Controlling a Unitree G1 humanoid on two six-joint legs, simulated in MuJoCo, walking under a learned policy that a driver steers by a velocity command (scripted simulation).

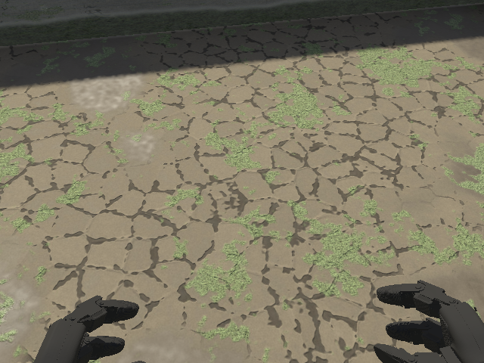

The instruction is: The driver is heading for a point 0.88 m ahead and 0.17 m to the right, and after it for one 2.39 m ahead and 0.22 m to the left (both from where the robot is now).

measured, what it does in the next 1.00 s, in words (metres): stands, turning right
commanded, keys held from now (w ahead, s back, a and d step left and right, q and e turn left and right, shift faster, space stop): w+shift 0.04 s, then w+e+shift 0.66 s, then w+shift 0.06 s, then w+q+shift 0.24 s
